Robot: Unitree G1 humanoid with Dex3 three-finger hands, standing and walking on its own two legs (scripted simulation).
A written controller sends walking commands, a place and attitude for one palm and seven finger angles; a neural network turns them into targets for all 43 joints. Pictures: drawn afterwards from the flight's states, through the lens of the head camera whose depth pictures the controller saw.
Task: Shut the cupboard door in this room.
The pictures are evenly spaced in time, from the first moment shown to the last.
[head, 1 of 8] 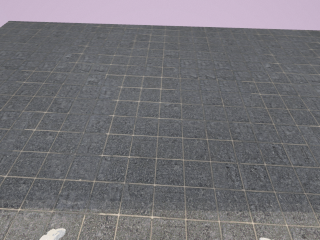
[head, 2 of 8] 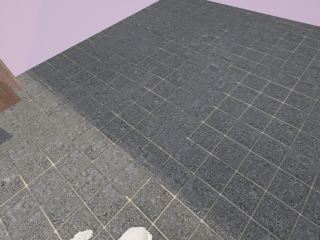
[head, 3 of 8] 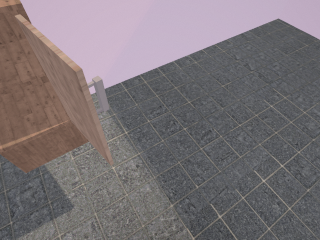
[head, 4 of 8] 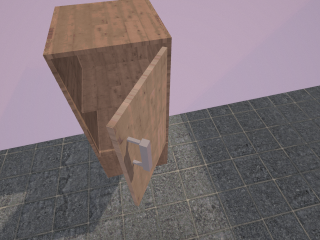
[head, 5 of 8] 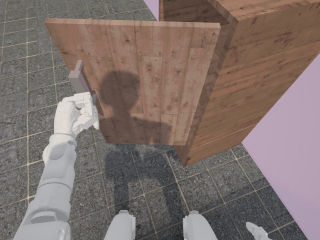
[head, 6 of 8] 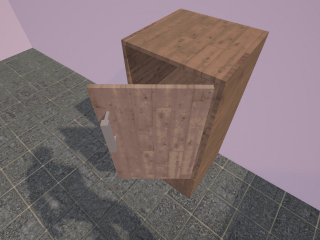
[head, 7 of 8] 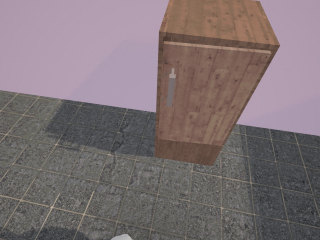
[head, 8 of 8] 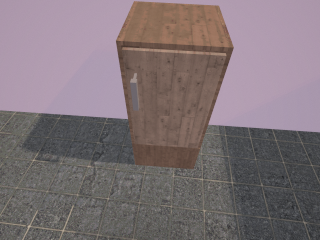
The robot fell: no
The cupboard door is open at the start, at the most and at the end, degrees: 100 101 0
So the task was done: yes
